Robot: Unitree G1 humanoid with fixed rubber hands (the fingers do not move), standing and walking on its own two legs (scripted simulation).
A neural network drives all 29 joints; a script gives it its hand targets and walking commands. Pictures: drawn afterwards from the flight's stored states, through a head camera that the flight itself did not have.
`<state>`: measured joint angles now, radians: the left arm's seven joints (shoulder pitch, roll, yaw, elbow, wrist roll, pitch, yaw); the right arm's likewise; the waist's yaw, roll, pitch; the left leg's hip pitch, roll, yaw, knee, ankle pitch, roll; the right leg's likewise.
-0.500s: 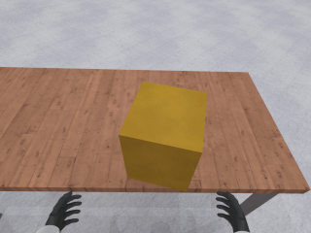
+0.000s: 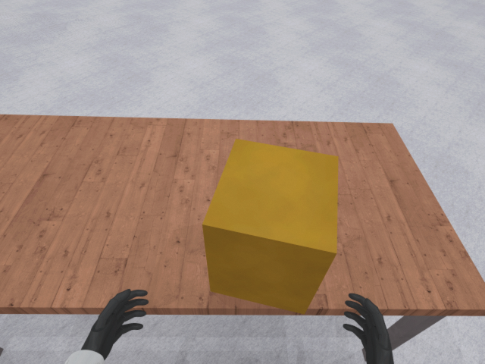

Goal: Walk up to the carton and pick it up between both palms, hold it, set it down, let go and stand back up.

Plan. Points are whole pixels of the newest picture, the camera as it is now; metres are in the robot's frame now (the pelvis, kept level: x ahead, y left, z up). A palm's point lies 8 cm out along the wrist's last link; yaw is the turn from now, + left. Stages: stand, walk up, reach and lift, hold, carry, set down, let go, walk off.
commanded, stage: reach and lift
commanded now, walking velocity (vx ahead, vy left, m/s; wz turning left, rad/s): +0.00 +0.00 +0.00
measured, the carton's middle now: (270, 227) +0.38 -0.02 -0.03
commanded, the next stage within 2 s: none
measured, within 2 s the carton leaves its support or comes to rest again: neither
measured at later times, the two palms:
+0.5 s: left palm (104, 332) +0.17 +0.24 -0.02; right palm (368, 347) +0.17 -0.16 -0.02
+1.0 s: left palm (116, 293) +0.22 +0.23 +0.01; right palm (371, 318) +0.20 -0.16 +0.00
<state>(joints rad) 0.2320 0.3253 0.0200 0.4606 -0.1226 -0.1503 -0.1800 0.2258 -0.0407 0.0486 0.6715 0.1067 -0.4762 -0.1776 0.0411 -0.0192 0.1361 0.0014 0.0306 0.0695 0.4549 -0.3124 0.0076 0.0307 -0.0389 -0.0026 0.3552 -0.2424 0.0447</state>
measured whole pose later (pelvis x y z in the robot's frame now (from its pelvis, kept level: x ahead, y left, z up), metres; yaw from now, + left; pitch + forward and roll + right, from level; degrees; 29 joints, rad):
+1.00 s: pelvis +0.00 -0.01 +0.00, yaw +0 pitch -7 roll -2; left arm 0.14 0.38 -0.04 0.20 -0.22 -0.02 -0.15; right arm 0.25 0.03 0.08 0.26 0.12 -0.28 -0.29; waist 0.04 0.00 0.14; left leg -0.04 0.05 0.06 0.47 -0.31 0.00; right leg 0.00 -0.02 -0.01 0.34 -0.23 0.05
